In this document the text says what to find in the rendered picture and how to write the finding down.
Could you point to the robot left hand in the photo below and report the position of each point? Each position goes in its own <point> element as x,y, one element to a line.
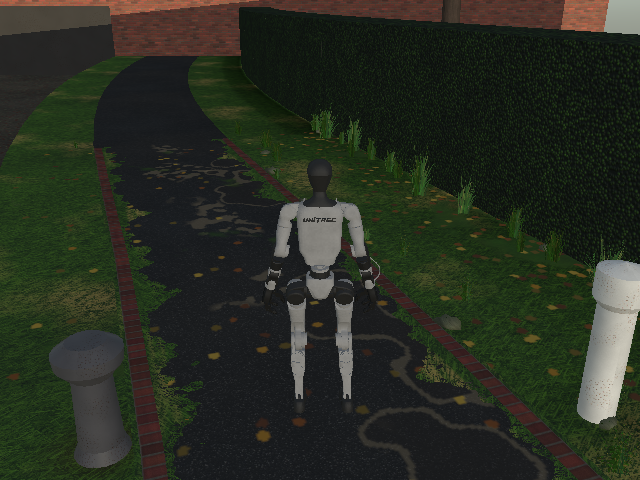
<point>267,299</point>

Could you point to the robot right hand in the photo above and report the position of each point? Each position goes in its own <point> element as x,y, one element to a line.
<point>371,298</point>

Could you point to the humanoid robot torso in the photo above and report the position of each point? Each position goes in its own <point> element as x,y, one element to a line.
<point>319,236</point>

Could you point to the robot head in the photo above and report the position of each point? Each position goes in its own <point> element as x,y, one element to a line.
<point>319,173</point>

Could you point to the right robot upper arm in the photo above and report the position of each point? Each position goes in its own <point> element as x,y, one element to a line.
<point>351,212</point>

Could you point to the robot left forearm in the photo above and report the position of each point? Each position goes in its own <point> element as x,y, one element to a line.
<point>274,270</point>

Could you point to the robot right forearm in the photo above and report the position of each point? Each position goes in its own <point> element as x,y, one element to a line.
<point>365,269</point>

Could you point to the left robot upper arm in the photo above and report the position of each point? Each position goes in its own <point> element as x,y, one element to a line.
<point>287,213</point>

